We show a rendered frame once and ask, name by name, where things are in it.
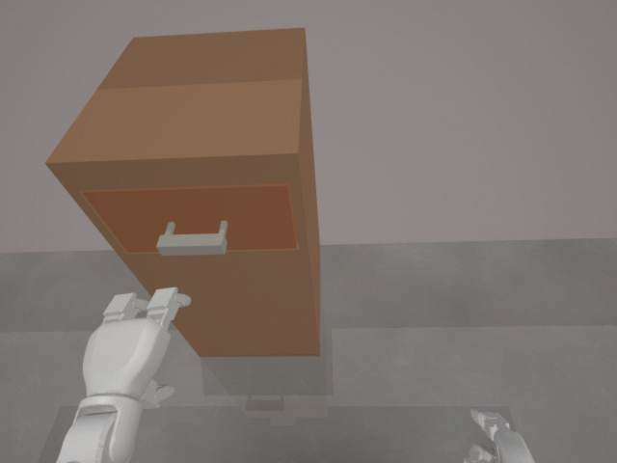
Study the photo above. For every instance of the handle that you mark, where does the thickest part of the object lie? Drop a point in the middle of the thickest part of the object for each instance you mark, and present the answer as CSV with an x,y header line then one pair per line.
x,y
192,244

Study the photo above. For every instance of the cabinet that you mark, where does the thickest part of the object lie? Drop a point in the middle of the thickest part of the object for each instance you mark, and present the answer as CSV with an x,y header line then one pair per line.
x,y
211,109

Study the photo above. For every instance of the left robot hand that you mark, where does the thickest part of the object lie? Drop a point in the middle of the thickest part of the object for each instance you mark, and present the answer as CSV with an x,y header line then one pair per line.
x,y
124,352

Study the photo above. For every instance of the drawer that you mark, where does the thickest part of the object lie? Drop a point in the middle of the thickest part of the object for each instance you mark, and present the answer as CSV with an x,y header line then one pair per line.
x,y
259,216

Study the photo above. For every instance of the right robot hand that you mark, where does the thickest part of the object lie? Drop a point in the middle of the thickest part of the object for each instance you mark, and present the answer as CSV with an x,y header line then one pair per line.
x,y
509,446

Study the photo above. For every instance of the left robot forearm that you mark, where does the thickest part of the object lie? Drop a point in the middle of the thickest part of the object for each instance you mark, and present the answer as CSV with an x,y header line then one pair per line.
x,y
104,430

